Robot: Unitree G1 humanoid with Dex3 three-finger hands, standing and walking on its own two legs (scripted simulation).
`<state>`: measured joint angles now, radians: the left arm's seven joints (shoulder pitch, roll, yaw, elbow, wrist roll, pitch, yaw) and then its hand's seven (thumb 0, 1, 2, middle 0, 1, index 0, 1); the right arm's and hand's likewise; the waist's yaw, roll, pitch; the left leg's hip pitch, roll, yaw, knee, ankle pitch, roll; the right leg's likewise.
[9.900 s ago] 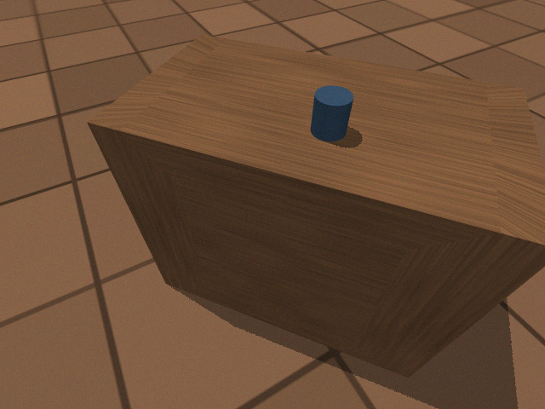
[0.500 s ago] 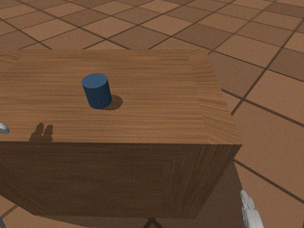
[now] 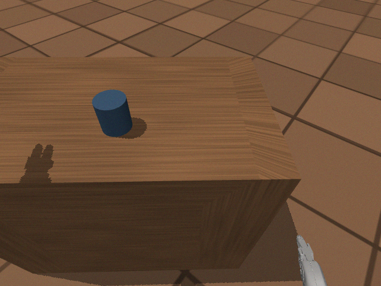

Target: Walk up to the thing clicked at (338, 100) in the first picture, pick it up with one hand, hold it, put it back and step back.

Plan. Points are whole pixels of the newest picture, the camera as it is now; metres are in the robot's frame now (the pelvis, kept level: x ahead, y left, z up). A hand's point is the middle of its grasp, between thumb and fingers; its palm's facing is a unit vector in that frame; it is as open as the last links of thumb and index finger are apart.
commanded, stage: go down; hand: left
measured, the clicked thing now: (113, 113) +0.52 +0.19 +0.08
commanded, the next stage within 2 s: approach in 1.24 s
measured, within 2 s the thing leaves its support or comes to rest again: neither
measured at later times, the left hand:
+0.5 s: hand out of the picture +0.39 +0.37 +0.22, palm faces +0.16 -0.99 +0.00, open 17.7 cm
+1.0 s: hand out of the picture +0.42 +0.37 +0.22, palm faces +0.17 -0.99 +0.00, open 17.7 cm
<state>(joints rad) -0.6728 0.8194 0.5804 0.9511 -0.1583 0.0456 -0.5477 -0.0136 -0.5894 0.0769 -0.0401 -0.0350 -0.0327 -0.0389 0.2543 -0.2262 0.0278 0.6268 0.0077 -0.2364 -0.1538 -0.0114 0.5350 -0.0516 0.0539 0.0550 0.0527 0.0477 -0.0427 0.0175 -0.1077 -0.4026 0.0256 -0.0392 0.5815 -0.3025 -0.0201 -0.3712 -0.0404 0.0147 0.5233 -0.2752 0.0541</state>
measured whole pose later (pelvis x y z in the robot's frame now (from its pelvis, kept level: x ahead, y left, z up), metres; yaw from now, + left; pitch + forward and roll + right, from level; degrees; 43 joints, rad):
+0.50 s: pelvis +0.01 +0.00 +0.00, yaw +0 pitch +8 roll -1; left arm -0.74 0.87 0.58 1.00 -0.15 0.12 -0.59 -0.01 -0.59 0.08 -0.04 -0.04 -0.03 -0.04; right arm 0.26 -0.24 0.03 0.60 0.01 -0.23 -0.16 -0.01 0.53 -0.05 0.05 0.05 0.05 0.05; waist -0.05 0.01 -0.11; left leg -0.42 0.03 -0.04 0.60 -0.32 -0.02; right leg -0.39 -0.04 0.01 0.53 -0.29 0.05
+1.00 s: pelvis +0.01 +0.00 -0.01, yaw +0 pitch +11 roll -2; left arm -0.87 0.96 0.58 1.12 -0.11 0.09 -0.58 -0.01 -0.60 0.07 -0.04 -0.05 -0.04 -0.05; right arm 0.25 -0.24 0.04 0.57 0.01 -0.22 -0.16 -0.01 0.52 -0.05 0.05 0.05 0.05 0.05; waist -0.08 0.01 -0.12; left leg -0.49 0.03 -0.04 0.64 -0.33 -0.02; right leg -0.45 -0.03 0.02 0.56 -0.29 0.06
